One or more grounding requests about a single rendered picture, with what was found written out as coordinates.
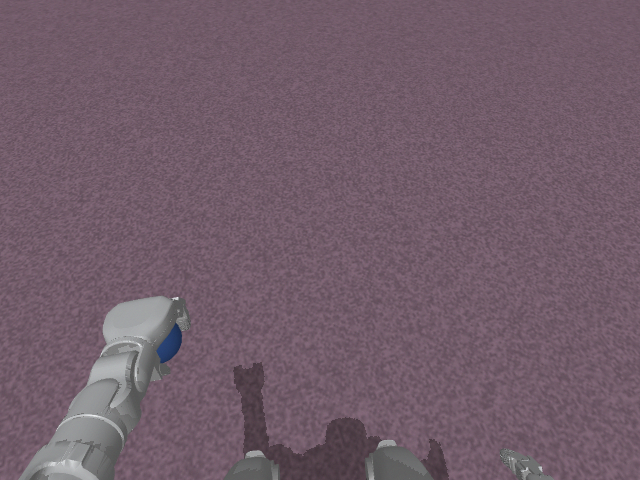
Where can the left robot arm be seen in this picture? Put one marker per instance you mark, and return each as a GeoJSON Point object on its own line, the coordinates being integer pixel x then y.
{"type": "Point", "coordinates": [90, 438]}

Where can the ball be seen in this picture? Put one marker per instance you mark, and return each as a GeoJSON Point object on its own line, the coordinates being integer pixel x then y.
{"type": "Point", "coordinates": [170, 346]}

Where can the right robot hand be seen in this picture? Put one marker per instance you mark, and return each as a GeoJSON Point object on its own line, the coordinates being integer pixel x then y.
{"type": "Point", "coordinates": [525, 468]}

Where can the left robot hand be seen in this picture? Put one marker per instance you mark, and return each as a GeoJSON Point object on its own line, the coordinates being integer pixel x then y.
{"type": "Point", "coordinates": [150, 319]}

